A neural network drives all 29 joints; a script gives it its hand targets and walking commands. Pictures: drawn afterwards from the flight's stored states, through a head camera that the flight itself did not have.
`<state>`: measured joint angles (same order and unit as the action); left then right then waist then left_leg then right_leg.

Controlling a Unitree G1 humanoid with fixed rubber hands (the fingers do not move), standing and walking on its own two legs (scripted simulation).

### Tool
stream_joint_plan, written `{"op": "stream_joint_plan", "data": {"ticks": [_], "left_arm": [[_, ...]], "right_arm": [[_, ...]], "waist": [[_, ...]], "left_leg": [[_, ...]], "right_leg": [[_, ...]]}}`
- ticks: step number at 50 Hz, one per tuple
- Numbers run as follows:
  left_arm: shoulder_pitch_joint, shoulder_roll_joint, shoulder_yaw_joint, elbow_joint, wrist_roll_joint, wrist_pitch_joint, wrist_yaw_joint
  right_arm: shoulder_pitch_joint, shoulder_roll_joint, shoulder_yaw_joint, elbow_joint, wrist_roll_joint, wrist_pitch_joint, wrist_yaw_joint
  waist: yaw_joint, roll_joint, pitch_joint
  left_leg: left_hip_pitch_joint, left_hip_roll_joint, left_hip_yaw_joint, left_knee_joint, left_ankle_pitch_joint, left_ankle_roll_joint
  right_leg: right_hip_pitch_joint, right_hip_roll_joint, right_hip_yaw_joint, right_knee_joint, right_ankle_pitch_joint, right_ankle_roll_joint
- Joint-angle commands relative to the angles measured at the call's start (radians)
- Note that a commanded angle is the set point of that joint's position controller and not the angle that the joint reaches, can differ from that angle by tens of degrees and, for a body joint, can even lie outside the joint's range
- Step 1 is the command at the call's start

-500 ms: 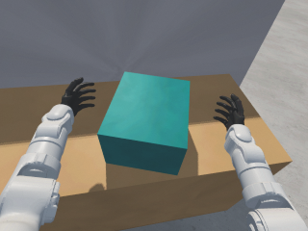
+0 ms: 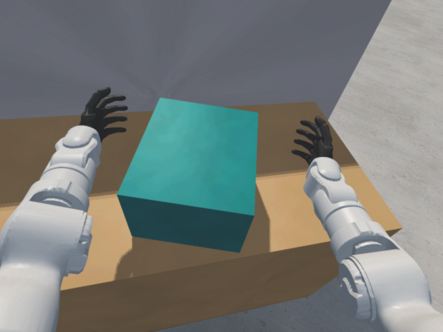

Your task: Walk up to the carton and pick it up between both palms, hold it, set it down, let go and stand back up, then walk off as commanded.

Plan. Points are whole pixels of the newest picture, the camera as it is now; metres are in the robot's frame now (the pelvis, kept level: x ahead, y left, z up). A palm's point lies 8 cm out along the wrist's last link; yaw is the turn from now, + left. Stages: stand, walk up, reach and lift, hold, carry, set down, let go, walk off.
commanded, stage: reach and lift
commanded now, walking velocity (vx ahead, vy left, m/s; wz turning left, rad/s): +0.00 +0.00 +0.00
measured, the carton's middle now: (197, 171) +0.48 -0.02 -0.02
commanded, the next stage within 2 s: none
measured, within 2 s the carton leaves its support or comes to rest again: neither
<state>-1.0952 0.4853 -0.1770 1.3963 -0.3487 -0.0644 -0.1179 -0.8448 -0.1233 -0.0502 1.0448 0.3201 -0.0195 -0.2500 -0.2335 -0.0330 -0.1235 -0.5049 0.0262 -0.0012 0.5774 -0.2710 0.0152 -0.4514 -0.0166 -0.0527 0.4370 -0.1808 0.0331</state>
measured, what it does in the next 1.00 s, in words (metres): stands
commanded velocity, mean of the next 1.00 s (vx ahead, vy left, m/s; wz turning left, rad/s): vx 0.00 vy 0.00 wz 0.00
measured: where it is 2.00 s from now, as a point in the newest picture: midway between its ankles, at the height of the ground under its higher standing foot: outside the picture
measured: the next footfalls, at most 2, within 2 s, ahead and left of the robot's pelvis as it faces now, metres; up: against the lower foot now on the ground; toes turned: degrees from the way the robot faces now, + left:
none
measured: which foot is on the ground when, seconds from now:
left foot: down 0.00-1.00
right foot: down 0.00-1.00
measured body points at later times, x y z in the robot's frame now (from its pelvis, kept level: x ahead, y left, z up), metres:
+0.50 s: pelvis -0.02 +0.00 -0.03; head +0.09 +0.05 +0.40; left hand +0.49 +0.18 +0.01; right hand +0.39 -0.21 +0.00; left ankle +0.00 +0.10 -0.73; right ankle +0.01 -0.15 -0.73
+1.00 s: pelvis -0.03 +0.02 -0.05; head +0.08 +0.07 +0.39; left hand +0.49 +0.16 +0.01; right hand +0.40 -0.19 +0.01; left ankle +0.00 +0.10 -0.73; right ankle +0.01 -0.15 -0.73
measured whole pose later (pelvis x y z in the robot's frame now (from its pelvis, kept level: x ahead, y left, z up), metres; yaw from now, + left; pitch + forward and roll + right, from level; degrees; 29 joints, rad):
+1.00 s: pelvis -0.03 +0.02 -0.05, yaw -1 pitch +26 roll -5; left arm -1.18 0.36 -0.17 1.56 -0.23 -0.29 -0.05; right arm -0.98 -0.03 -0.22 1.33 0.18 -0.30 -0.23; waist -0.21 0.00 -0.24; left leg -1.02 0.03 -0.03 0.89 -0.34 0.03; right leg -0.94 -0.02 -0.07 0.72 -0.24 0.05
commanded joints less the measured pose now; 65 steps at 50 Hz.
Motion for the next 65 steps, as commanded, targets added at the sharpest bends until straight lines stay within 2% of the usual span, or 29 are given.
{"op": "stream_joint_plan", "data": {"ticks": [1, 3, 4, 8, 10, 12, 16, 18, 19, 21, 23, 25, 26, 27, 28, 29, 33, 37, 39, 41, 42, 44, 47, 51, 53, 56, 57, 59, 65], "left_arm": [[-0.401, 0.126, 0.017, -0.061, 0.006, -0.064, -0.008], [-0.389, 0.106, 0.012, -0.072, 0.011, -0.088, -0.009], [-0.384, 0.127, 0.027, -0.047, 0.022, -0.099, -0.01], [-0.402, 0.116, 0.042, -0.083, 0.024, -0.15, -0.003], [-0.378, 0.104, 0.031, -0.035, 0.024, -0.167, -0.003], [-0.409, 0.129, 0.058, -0.048, 0.031, -0.19, 0.003], [-0.426, 0.095, 0.021, -0.033, 0.017, -0.229, 0.009], [-0.421, 0.068, 0.013, 0.009, 0.025, -0.242, 0.009], [-0.442, 0.081, 0.019, 0.011, 0.022, -0.251, 0.011], [-0.46, 0.064, 0.009, 0.0, 0.027, -0.259, 0.016], [-0.481, 0.055, 0.019, -0.027, 0.043, -0.274, 0.025], [-0.508, 0.047, 0.007, -0.045, 0.049, -0.281, 0.034], [-0.504, 0.042, 0.014, -0.016, 0.047, -0.28, 0.035], [-0.504, 0.034, 0.008, -0.036, 0.058, -0.28, 0.034], [-0.487, 0.019, 0.012, -0.038, 0.07, -0.277, 0.042], [-0.49, 0.02, 0.021, -0.046, 0.081, -0.276, 0.042], [-0.5, 0.006, 0.026, -0.035, 0.102, -0.272, 0.048], [-0.512, -0.019, 0.028, -0.058, 0.123, -0.275, 0.058], [-0.533, -0.011, 0.038, -0.032, 0.125, -0.272, 0.064], [-0.558, -0.019, 0.023, -0.039, 0.115, -0.274, 0.065], [-0.561, -0.023, 0.032, -0.015, 0.119, -0.268, 0.067], [-0.541, -0.056, 0.017, 0.026, 0.112, -0.267, 0.062], [-0.568, -0.084, 0.009, 0.006, 0.12, -0.262, 0.067], [-0.565, -0.116, 0.019, 0.026, 0.137, -0.253, 0.068], [-0.559, -0.127, 0.022, -0.002, 0.151, -0.25, 0.073], [-0.557, -0.148, 0.046, -0.023, 0.185, -0.245, 0.079], [-0.558, -0.15, 0.051, -0.005, 0.185, -0.244, 0.079], [-0.584, -0.173, 0.052, -0.025, 0.201, -0.246, 0.079], [-0.559, -0.209, 0.09, -0.011, 0.246, -0.248, 0.067]], "right_arm": [[-0.355, -0.129, 0.006, -0.091, 0.004, -0.059, -0.003], [-0.343, -0.127, 0.009, -0.067, 0.001, -0.085, -0.004], [-0.356, -0.113, 0.025, -0.078, 0.009, -0.093, -0.003], [-0.349, -0.095, 0.033, -0.075, 0.004, -0.15, -0.002], [-0.331, -0.093, 0.021, -0.034, -0.017, -0.165, -0.001], [-0.359, -0.08, 0.028, -0.054, -0.025, -0.181, -0.004], [-0.364, -0.076, -0.015, -0.049, -0.057, -0.211, -0.004], [-0.351, -0.067, -0.041, -0.007, -0.085, -0.236, -0.006], [-0.365, -0.071, -0.039, -0.02, -0.085, -0.243, -0.004], [-0.369, -0.08, -0.059, 0.015, -0.095, -0.261, -0.005], [-0.384, -0.095, -0.078, 0.019, -0.103, -0.283, 0.003], [-0.398, -0.112, -0.114, 0.035, -0.105, -0.306, 0.004], [-0.414, -0.107, -0.113, 0.034, -0.11, -0.31, 0.005], [-0.41, -0.116, -0.124, 0.056, -0.122, -0.321, 0.005], [-0.38, -0.118, -0.127, 0.082, -0.11, -0.33, 0.011], [-0.392, -0.124, -0.135, 0.074, -0.117, -0.339, 0.009], [-0.419, -0.119, -0.129, 0.1, -0.104, -0.347, 0.017], [-0.425, -0.101, -0.129, 0.128, -0.096, -0.353, 0.023], [-0.463, -0.104, -0.135, 0.105, -0.102, -0.347, 0.031], [-0.466, -0.107, -0.144, 0.119, -0.111, -0.341, 0.028], [-0.493, -0.085, -0.141, 0.115, -0.107, -0.331, 0.028], [-0.486, -0.079, -0.145, 0.149, -0.128, -0.324, 0.026], [-0.518, -0.053, -0.181, 0.156, -0.148, -0.313, 0.019], [-0.516, -0.024, -0.217, 0.181, -0.193, -0.309, 0.01], [-0.509, -0.029, -0.245, 0.194, -0.209, -0.32, 0.003], [-0.507, 0.002, -0.264, 0.186, -0.247, -0.334, 0.0], [-0.528, 0.007, -0.267, 0.164, -0.25, -0.334, 0.003], [-0.533, 0.032, -0.285, 0.18, -0.26, -0.334, 0.007], [-0.517, 0.077, -0.312, 0.172, -0.302, -0.343, 0.009]], "waist": [[-0.003, 0.198, -0.568], [-0.007, 0.206, -0.57], [0.017, 0.204, -0.558], [0.03, 0.226, -0.636], [0.011, 0.201, -0.627], [0.041, 0.21, -0.673], [0.007, 0.206, -0.718], [-0.005, 0.233, -0.747], [0.014, 0.225, -0.779], [-0.002, 0.257, -0.822], [0.009, 0.285, -0.859], [-0.004, 0.319, -0.934], [0.011, 0.301, -0.922], [-0.003, 0.324, -0.944], [0.004, 0.346, -0.944], [0.002, 0.337, -0.957], [0.025, 0.348, -0.961], [0.021, 0.366, -0.949], [0.044, 0.347, -0.943], [0.018, 0.351, -0.94], [0.035, 0.336, -0.919], [0.012, 0.31, -0.857], [0.003, 0.323, -0.839], [-0.009, 0.303, -0.816], [-0.022, 0.331, -0.836], [-0.017, 0.343, -0.863], [0.002, 0.338, -0.86], [-0.005, 0.363, -0.831], [0.004, 0.358, -0.808]], "left_leg": [[0.362, -0.037, -0.009, -0.011, 0.418, -0.058], [0.365, -0.039, -0.014, -0.004, 0.431, -0.057], [0.326, -0.038, -0.007, 0.003, 0.413, -0.053], [0.297, -0.042, -0.001, 0.044, 0.462, -0.066], [0.279, -0.041, -0.005, 0.051, 0.433, -0.064], [0.217, -0.046, 0.007, 0.074, 0.418, -0.061], [0.163, -0.042, -0.002, 0.109, 0.342, -0.06], [0.164, -0.04, -0.006, 0.133, 0.353, -0.069], [0.142, -0.037, -0.002, 0.153, 0.355, -0.073], [0.159, -0.038, -0.006, 0.177, 0.386, -0.086], [0.182, -0.026, -0.014, 0.201, 0.42, -0.106], [0.225, -0.022, -0.025, 0.224, 0.467, -0.127], [0.208, -0.022, -0.016, 0.241, 0.478, -0.13], [0.238, -0.016, -0.029, 0.252, 0.514, -0.14], [0.258, -0.017, -0.027, 0.258, 0.542, -0.151], [0.265, -0.016, -0.026, 0.265, 0.539, -0.151], [0.243, -0.016, -0.02, 0.279, 0.524, -0.154], [0.256, -0.015, -0.032, 0.283, 0.524, -0.162], [0.232, -0.015, -0.034, 0.271, 0.467, -0.155], [0.231, -0.017, -0.038, 0.267, 0.437, -0.15], [0.188, -0.017, -0.031, 0.261, 0.402, -0.14], [0.186, -0.02, -0.031, 0.25, 0.364, -0.135], [0.173, -0.012, -0.044, 0.234, 0.329, -0.133], [0.178, -0.008, -0.046, 0.228, 0.351, -0.135], [0.194, -0.004, -0.054, 0.231, 0.365, -0.143], [0.225, -0.002, -0.052, 0.234, 0.434, -0.153], [0.211, -0.002, -0.049, 0.235, 0.412, -0.153], [0.208, -0.001, -0.045, 0.225, 0.396, -0.154], [0.169, -0.007, -0.042, 0.208, 0.334, -0.142]], "right_leg": [[0.141, 0.036, -0.029, 0.008, 0.42, -0.044], [0.133, 0.035, -0.031, 0.015, 0.437, -0.045], [0.128, 0.031, -0.023, 0.025, 0.431, -0.043], [0.093, 0.034, -0.022, 0.049, 0.463, -0.038], [0.068, 0.032, -0.028, 0.056, 0.446, -0.036], [0.061, 0.025, -0.02, 0.079, 0.441, -0.037], [-0.031, 0.024, -0.035, 0.115, 0.358, -0.038], [-0.102, 0.022, -0.04, 0.142, 0.349, -0.043], [-0.119, 0.029, -0.044, 0.152, 0.332, -0.044], [-0.156, 0.027, -0.05, 0.173, 0.348, -0.049], [-0.204, 0.034, -0.06, 0.184, 0.299, -0.048], [-0.254, 0.044, -0.074, 0.195, 0.293, -0.049], [-0.271, 0.044, -0.073, 0.2, 0.286, -0.045], [-0.291, 0.047, -0.078, 0.204, 0.291, -0.048], [-0.296, 0.051, -0.08, 0.202, 0.291, -0.047], [-0.305, 0.051, -0.08, 0.204, 0.286, -0.043], [-0.313, 0.053, -0.08, 0.221, 0.266, -0.042], [-0.333, 0.058, -0.081, 0.227, 0.266, -0.044], [-0.34, 0.055, -0.081, 0.225, 0.222, -0.046], [-0.346, 0.055, -0.086, 0.226, 0.218, -0.05], [-0.344, 0.053, -0.083, 0.234, 0.202, -0.044], [-0.343, 0.054, -0.085, 0.228, 0.191, -0.044], [-0.35, 0.053, -0.092, 0.228, 0.156, -0.045], [-0.341, 0.056, -0.095, 0.223, 0.166, -0.047], [-0.348, 0.06, -0.095, 0.222, 0.179, -0.051], [-0.337, 0.061, -0.097, 0.218, 0.209, -0.046], [-0.34, 0.06, -0.097, 0.215, 0.185, -0.046], [-0.322, 0.057, -0.098, 0.2, 0.171, -0.05], [-0.29, 0.052, -0.089, 0.194, 0.162, -0.046]]}}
